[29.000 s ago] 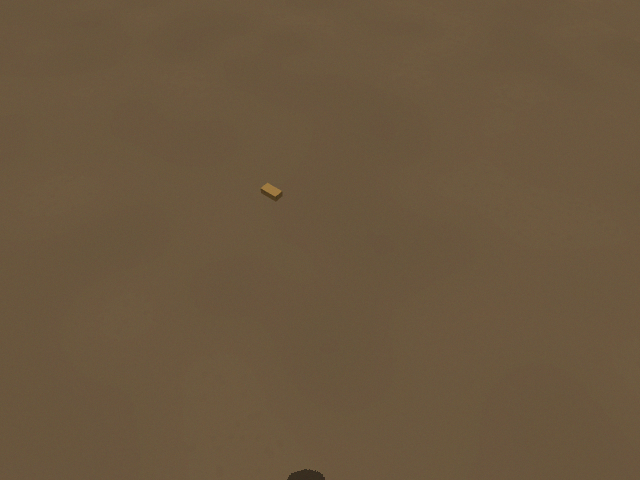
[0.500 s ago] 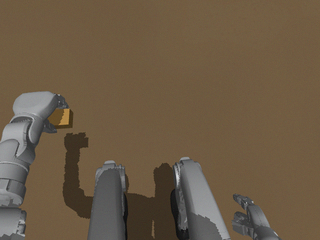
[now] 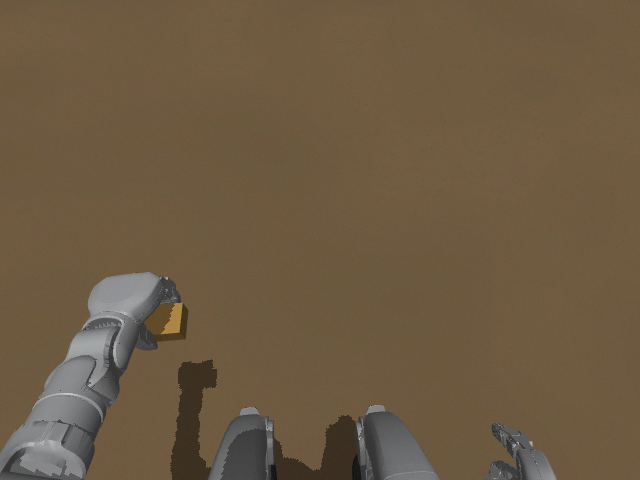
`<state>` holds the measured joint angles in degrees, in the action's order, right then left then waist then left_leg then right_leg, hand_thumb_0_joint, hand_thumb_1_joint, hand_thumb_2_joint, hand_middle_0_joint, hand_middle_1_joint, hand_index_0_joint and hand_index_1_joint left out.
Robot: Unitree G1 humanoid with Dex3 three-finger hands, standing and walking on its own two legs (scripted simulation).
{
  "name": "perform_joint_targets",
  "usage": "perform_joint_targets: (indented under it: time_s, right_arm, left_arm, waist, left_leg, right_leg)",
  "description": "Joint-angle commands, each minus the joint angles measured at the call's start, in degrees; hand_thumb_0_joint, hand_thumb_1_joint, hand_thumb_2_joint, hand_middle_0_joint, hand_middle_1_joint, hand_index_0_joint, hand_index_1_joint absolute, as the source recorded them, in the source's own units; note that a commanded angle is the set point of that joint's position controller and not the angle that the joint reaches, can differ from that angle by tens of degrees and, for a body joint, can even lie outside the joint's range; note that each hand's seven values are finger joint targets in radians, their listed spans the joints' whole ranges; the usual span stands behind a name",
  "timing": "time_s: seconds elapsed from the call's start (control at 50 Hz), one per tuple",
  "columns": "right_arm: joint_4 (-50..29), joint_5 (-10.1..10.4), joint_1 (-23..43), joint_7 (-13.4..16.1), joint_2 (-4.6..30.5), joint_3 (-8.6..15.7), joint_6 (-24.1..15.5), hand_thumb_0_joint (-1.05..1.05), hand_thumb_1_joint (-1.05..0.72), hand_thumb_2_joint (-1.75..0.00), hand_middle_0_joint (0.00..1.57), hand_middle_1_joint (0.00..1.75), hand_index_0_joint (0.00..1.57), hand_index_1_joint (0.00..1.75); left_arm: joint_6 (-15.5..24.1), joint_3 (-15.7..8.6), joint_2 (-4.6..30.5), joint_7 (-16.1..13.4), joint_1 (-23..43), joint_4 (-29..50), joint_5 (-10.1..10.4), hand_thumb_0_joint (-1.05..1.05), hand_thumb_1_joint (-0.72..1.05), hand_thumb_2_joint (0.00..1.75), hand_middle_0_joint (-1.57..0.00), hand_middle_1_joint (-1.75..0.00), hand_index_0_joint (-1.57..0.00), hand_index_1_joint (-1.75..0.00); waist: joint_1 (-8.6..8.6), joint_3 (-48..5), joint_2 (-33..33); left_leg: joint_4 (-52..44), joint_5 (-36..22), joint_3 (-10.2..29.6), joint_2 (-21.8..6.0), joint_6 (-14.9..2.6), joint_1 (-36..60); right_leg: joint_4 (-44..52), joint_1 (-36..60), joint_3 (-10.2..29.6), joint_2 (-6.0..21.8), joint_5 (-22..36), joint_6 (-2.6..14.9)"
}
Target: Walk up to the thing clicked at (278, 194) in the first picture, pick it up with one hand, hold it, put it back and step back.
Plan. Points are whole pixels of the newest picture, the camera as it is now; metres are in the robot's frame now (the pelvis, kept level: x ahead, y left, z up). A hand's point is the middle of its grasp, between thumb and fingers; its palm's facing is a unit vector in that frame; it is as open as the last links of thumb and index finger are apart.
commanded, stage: lift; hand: left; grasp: from above
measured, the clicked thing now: (153, 323) +0.35 +0.24 -0.11
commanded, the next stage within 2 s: hold in 0.36 s
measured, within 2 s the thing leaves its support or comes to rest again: neither
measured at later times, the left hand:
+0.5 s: hand (130, 287) +0.36 +0.23 +0.00, palm faces -0.45 -0.07 -0.89, open 7.4 cm
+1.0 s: hand (129, 271) +0.36 +0.22 +0.04, palm faces -0.45 -0.05 -0.89, open 7.4 cm
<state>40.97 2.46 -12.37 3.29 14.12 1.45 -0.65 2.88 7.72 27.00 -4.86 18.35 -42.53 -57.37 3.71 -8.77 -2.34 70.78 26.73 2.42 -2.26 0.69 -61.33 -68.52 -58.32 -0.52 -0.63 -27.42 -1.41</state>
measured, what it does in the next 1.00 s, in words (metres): rises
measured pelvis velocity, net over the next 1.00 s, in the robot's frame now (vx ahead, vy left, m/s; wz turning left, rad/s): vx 0.06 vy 0.00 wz -0.01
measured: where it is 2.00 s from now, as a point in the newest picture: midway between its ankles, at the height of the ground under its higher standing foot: outside the picture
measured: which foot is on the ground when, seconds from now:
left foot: down 0.00-1.00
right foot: down 0.00-1.00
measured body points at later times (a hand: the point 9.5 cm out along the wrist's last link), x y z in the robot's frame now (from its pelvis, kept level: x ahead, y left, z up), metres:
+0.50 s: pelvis +0.04 +0.01 +0.07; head +0.09 +0.00 +0.52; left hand +0.38 +0.24 +0.05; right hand +0.14 -0.26 -0.05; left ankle +0.07 +0.12 -0.63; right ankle +0.06 -0.14 -0.63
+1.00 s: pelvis +0.06 +0.00 +0.09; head +0.08 -0.01 +0.54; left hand +0.38 +0.22 +0.09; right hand +0.18 -0.26 -0.03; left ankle +0.07 +0.12 -0.63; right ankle +0.06 -0.14 -0.63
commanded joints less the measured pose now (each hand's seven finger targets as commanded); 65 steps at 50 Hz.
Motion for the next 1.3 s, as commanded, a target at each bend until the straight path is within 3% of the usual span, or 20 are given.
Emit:
perform_joint_targets:
  time_s: [0.0,0.14,0.18,0.34,0.38,0.4,0.48,0.56,0.6,0.84,0.86,0.9,1.0,1.14,1.18,1.22,1.28]
  right_arm:
    - [-4.84,-0.14,-2.22,0.44,8.02,2.98,-2.35,0.0,-0.9,-0.9,0.2,0.3,0.2,0.3]
    - [-4.64,-0.13,-2.61,0.27,7.91,3.37,-2.26,0.0,-0.9,-0.9,0.2,0.3,0.2,0.3]
    - [-4.22,-0.17,-3.13,0.24,7.75,3.46,-2.18,0.0,-0.9,-0.9,0.2,0.3,0.2,0.3]
    - [-4.93,0.03,-2.59,0.17,7.84,3.82,-1.59,0.0,-0.9,-0.9,0.2,0.3,0.2,0.3]
    - [-5.11,0.12,-2.69,0.17,7.75,3.7,-1.45,0.0,-0.9,-0.9,0.2,0.3,0.2,0.3]
    - [-5.1,0.14,-2.54,0.12,7.67,3.68,-1.35,0.0,-0.9,-0.9,0.2,0.3,0.2,0.3]
    - [-5.28,0.21,-1.81,0.07,7.83,3.77,-1.02,0.0,-0.9,-0.9,0.2,0.3,0.2,0.3]
    - [-5.47,0.38,-1.28,0.15,8.05,3.99,-0.47,0.0,-0.9,-0.9,0.2,0.3,0.2,0.3]
    - [-5.36,0.42,-1.15,0.03,7.8,3.83,-0.3,0.0,-0.9,-0.9,0.2,0.3,0.2,0.3]
    - [-7.17,0.77,1.34,0.02,7.93,3.67,0.87,0.0,-0.9,-0.9,0.2,0.3,0.2,0.3]
    - [-7.33,0.85,1.18,0.02,8.0,3.65,0.93,0.0,-0.9,-0.9,0.2,0.3,0.2,0.3]
    - [-7.28,0.75,1.23,-0.01,8.14,3.67,1.09,0.0,-0.9,-0.9,0.2,0.3,0.2,0.3]
    - [-7.83,0.93,2.74,0.08,7.87,3.34,1.36,0.0,-0.9,-0.9,0.2,0.3,0.2,0.3]
    - [-8.83,0.94,4.52,0.24,7.62,2.86,1.6,0.0,-0.9,-0.9,0.2,0.3,0.2,0.3]
    - [-9.14,1.03,5.14,0.42,7.61,2.73,1.62,0.0,-0.9,-0.9,0.2,0.3,0.2,0.3]
    - [-9.61,1.07,5.54,0.44,7.63,2.7,1.57,0.0,-0.9,-0.9,0.2,0.3,0.2,0.3]
    - [-9.73,1.15,5.78,0.62,7.63,2.65,1.63,0.0,-0.9,-0.9,0.2,0.3,0.2,0.3]
  left_arm:
    - [-0.51,-4.02,11.14,-3.76,17.55,7.37,-0.63,0.0,0.85,0.18,-1.07,-0.4,-1.16,-0.3]
    - [-2.01,-3.21,10.34,-4.52,18.42,6.49,-0.02,0.0,0.86,0.23,-1.09,-0.38,-1.17,-0.3]
    - [-2.46,-2.33,8.41,-4.41,16.84,5.03,0.16,0.0,0.85,0.21,-1.08,-0.39,-1.17,-0.3]
    - [-2.71,-1.75,8.48,-2.61,16.57,6.99,0.57,0.0,0.83,0.21,-1.07,-0.39,-1.16,-0.3]
    - [-2.61,-1.24,7.57,-2.52,17.56,7.44,0.55,0.0,0.83,0.22,-1.07,-0.39,-1.16,-0.3]
    - [-2.61,-1.54,7.7,-2.57,16.26,7.19,0.66,0.0,0.84,0.22,-1.07,-0.41,-1.16,-0.31]
    - [-2.24,-1.02,7.28,-2.48,17.4,8.17,0.3,0.0,0.83,0.19,-1.05,-0.38,-1.15,-0.28]
    - [-2.4,-1.07,8.51,-1.61,17.43,9.92,-0.6,0.0,0.83,0.19,-1.05,-0.37,-1.15,-0.27]
    - [-2.56,-0.09,6.93,-0.97,17.22,10.04,-0.03,0.0,0.81,0.21,-1.05,-0.38,-1.14,-0.29]
    - [-2.58,-0.63,7.83,1.73,14.7,12.99,-0.11,0.0,0.83,0.2,-1.07,-0.36,-1.16,-0.27]
    - [-2.62,-0.36,7.47,1.88,14.62,13.55,0.0,0.0,0.82,0.2,-1.06,-0.36,-1.15,-0.27]
    - [-2.53,-0.36,7.37,2.14,15.26,14.17,0.15,0.0,0.84,0.2,-1.06,-0.38,-1.16,-0.28]
    - [-2.72,-0.97,7.89,2.31,14.12,14.73,0.06,0.0,0.82,0.18,-1.06,-0.36,-1.16,-0.26]
    - [-2.88,0.22,6.79,3.85,12.75,14.6,0.6,0.0,0.86,0.18,-1.09,-0.35,-1.18,-0.26]
    - [-2.73,-0.85,8.09,4.08,13.64,15.75,1.09,0.0,0.85,0.18,-1.09,-0.35,-1.18,-0.25]
    - [-2.55,-0.44,7.58,4.33,13.26,16.8,1.38,0.0,0.86,0.18,-1.09,-0.35,-1.19,-0.25]
    - [-2.37,-1.11,8.24,4.29,13.18,17.6,0.88,0.0,0.84,0.16,-1.08,-0.35,-1.18,-0.25]
  waist:
    - [0.47,-16.43,-1.8]
    - [-0.54,-15.99,-1.4]
    - [-0.51,-15.57,-1.44]
    - [-1.47,-13.65,-1.26]
    - [-0.6,-13.23,-0.82]
    - [-1.3,-12.93,-0.63]
    - [-1.1,-11.77,-2.1]
    - [-1.84,-13.33,-1.05]
    - [-1.69,-11.86,-0.54]
    - [-3.05,-11.04,0.26]
    - [-2.55,-11.07,0.49]
    - [-2.27,-10.62,0.01]
    - [-3.41,-9.5,1.02]
    - [-3.2,-6.7,2.31]
    - [-3.82,-6.85,1.53]
    - [-3.51,-6.95,2.06]
    - [-3.95,-6.97,1.49]
  left_leg:
    - [-15.33,-3.52,-1.54,2.45,-1.2,19.69]
    - [-21.08,-11.11,-1.97,2.31,-1.02,27.55]
    - [-22.66,-13.19,-1.63,2.06,-0.77,29.45]
    - [-28.22,-17.72,-1.95,2.11,-0.58,35.42]
    - [-29.12,-18.2,-1.91,2.12,-0.65,36.77]
    - [-29.44,-18.94,-1.98,2.21,-0.64,36.98]
    - [-32.05,-18.45,-1.86,1.96,-0.22,39.92]
    - [-32.3,-23.0,-2.71,2.54,-0.57,41.79]
    - [-33.34,-23.15,-2.66,2.41,-0.5,42.44]
    - [-35.61,-27.23,-3.67,2.85,-0.84,45.7]
    - [-35.81,-27.58,-3.51,2.8,-0.85,45.97]
    - [-36.32,-27.69,-3.7,2.65,-0.91,46.54]
    - [-37.68,-26.06,-3.63,2.92,-0.94,46.91]
    - [-39.56,-22.82,-4.0,2.92,-1.4,47.31]
    - [-40.22,-21.72,-4.11,3.02,-1.35,47.41]
    - [-40.75,-20.99,-4.26,3.01,-1.47,48.18]
    - [-41.31,-21.07,-4.17,2.97,-1.32,48.68]
  right_leg:
    - [16.45,12.65,0.89,-2.13,4.11,2.1]
    - [21.47,20.34,0.94,-1.94,11.77,1.82]
    - [22.28,21.49,0.77,-2.06,13.4,1.97]
    - [26.76,27.31,0.51,-2.05,16.77,2.09]
    - [27.73,27.9,0.81,-2.11,17.4,2.08]
    - [28.23,28.88,0.79,-1.92,17.89,2.05]
    - [29.8,29.27,0.44,-2.11,16.79,2.24]
    - [31.57,33.3,1.14,-1.86,21.59,1.88]
    - [32.12,33.59,0.97,-1.9,21.42,1.93]
    - [34.86,38.26,1.58,-1.63,25.91,1.55]
    - [34.82,38.24,1.63,-1.69,26.11,1.57]
    - [35.11,38.16,1.44,-1.73,26.0,1.64]
    - [36.58,39.69,1.7,-1.51,24.68,1.46]
    - [38.8,39.41,1.71,-1.33,21.8,1.29]
    - [39.39,39.86,1.83,-1.27,20.46,1.35]
    - [39.91,40.32,1.95,-1.2,19.7,1.3]
    - [40.15,40.55,1.81,-1.31,19.33,1.5]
